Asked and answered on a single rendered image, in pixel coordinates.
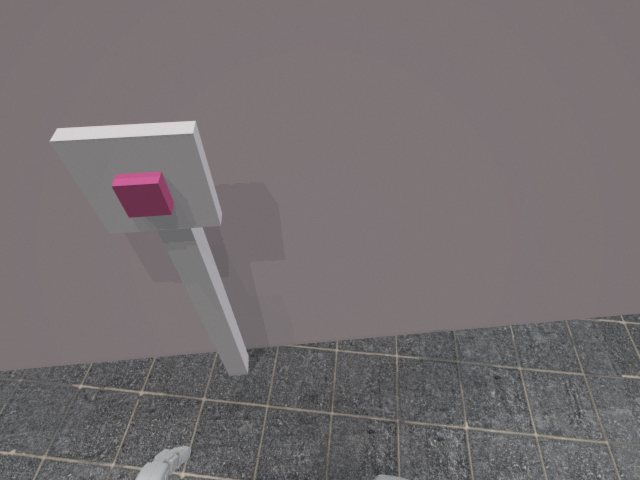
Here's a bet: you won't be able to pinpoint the button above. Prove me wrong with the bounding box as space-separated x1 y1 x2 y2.
112 172 174 218

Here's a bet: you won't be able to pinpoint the left robot hand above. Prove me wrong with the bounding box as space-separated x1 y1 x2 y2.
135 446 191 480

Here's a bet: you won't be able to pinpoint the panel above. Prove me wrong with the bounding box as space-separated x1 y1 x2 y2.
49 121 249 376

